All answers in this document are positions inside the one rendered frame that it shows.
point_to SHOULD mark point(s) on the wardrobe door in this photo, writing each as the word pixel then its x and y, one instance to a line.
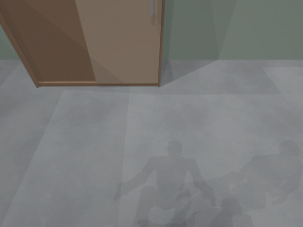
pixel 122 39
pixel 50 35

